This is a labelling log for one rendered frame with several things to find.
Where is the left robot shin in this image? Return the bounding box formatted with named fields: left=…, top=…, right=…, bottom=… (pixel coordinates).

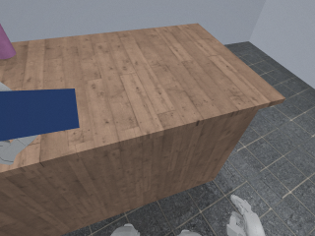
left=124, top=223, right=134, bottom=227

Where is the table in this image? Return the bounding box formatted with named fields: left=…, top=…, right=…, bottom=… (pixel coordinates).
left=0, top=23, right=285, bottom=236

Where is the left robot thigh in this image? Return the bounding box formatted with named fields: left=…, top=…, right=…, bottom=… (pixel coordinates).
left=110, top=226, right=140, bottom=236

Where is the sponge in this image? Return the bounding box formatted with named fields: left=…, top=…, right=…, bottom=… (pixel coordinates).
left=0, top=88, right=80, bottom=142

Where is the robot right hand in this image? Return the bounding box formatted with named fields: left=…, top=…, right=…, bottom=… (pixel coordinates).
left=226, top=195, right=266, bottom=236

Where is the robot left hand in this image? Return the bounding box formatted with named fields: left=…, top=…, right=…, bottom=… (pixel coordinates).
left=0, top=82, right=38, bottom=165

